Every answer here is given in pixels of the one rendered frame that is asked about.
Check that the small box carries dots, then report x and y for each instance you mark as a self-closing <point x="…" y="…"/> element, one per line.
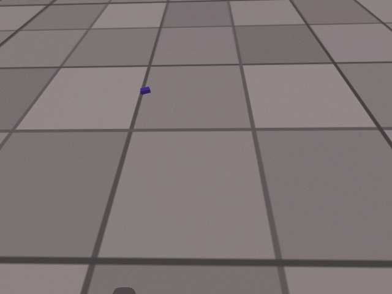
<point x="145" y="90"/>

